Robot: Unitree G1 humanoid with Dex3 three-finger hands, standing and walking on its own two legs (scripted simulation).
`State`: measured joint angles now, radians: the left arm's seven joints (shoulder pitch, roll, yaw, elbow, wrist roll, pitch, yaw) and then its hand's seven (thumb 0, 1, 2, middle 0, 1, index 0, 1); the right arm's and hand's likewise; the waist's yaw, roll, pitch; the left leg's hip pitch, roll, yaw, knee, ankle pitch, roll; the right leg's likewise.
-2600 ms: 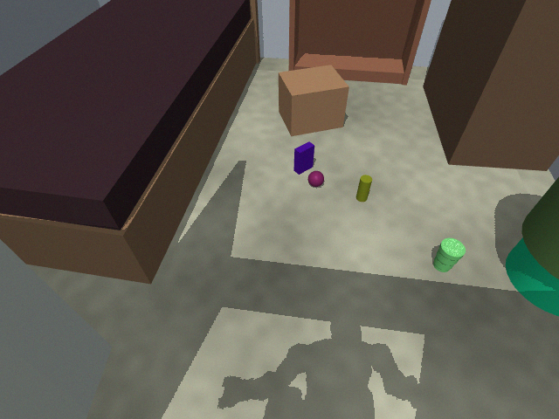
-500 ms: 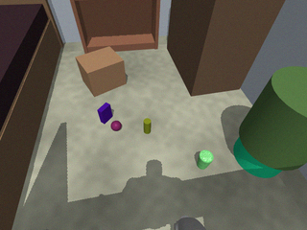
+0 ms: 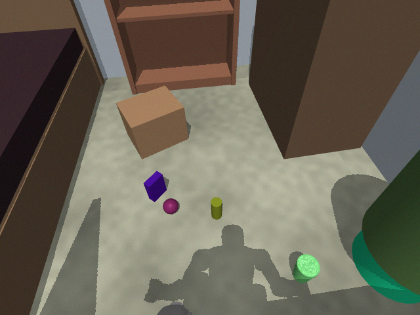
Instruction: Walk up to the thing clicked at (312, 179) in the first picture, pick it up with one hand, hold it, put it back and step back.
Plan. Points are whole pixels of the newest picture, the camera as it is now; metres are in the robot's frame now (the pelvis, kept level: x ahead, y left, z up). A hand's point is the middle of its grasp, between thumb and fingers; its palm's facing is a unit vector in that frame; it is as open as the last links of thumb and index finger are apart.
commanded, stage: walk up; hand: left
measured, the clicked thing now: (170, 206) +0.75 +0.28 -0.73
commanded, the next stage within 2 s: none
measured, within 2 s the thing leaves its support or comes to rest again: neither
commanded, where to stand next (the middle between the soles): +0.40 +0.04 m, yaw +0 degrees
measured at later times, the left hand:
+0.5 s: hand (98, 261) +0.26 +0.30 -0.13, palm faces -0.07 -0.91 -0.40, open 7.4 cm
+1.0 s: hand (104, 228) +0.36 +0.32 -0.17, palm faces -0.05 -0.93 -0.36, open 7.4 cm
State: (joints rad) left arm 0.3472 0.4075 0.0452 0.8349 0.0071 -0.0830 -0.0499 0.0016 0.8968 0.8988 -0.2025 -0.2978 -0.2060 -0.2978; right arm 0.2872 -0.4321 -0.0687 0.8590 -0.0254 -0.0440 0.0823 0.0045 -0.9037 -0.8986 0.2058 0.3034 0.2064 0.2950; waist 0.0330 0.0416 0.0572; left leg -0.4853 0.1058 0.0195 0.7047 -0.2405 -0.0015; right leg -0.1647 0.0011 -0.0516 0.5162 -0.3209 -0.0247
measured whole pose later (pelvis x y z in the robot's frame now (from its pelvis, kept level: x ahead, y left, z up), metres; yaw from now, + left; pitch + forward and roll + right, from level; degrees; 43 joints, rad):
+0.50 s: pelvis +0.19 +0.02 -0.01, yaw +0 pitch -2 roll +1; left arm 0.29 0.42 0.06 0.88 0.01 -0.07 -0.06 0.00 0.90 0.90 -0.20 -0.30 -0.20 -0.30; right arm 0.38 -0.43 -0.05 0.83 -0.01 -0.05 0.06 0.00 -0.90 -0.90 0.21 0.30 0.21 0.30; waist -0.03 0.01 0.06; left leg -0.16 0.04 0.09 0.59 -0.40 0.00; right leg -0.37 -0.06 -0.04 0.57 -0.18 -0.02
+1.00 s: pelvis +0.31 +0.05 -0.01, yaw -1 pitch -3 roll +0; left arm 0.28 0.43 0.02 0.91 0.00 -0.02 -0.01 0.00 0.90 0.90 -0.20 -0.30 -0.20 -0.30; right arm 0.22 -0.38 -0.04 0.87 -0.01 -0.05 0.04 0.00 -0.90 -0.90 0.21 0.30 0.21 0.30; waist 0.01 -0.05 0.09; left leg -0.38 0.04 0.07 0.63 -0.21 0.03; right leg -0.39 -0.04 0.00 0.99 -0.50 -0.03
